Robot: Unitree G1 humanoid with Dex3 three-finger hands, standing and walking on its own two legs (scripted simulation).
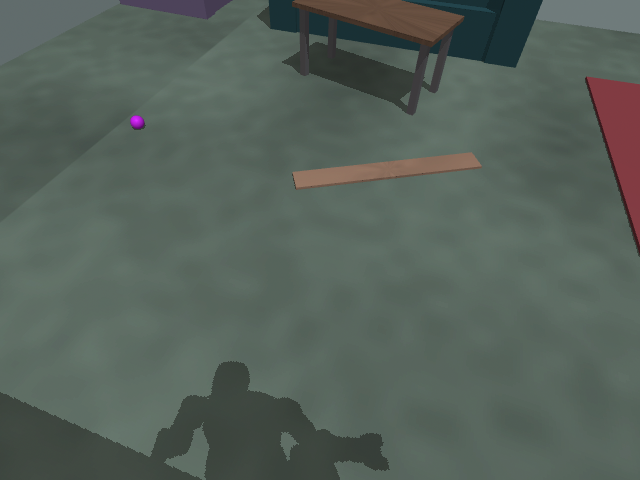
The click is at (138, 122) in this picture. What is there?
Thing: free ball
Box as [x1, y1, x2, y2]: [130, 115, 143, 128]
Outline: 135,115 130,119 130,122 132,126 135,128 140,128 143,125 143,119
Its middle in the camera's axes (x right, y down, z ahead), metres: -0.98 -0.62 +2.13
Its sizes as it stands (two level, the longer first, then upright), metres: 0.071 0.071 0.071
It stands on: the floor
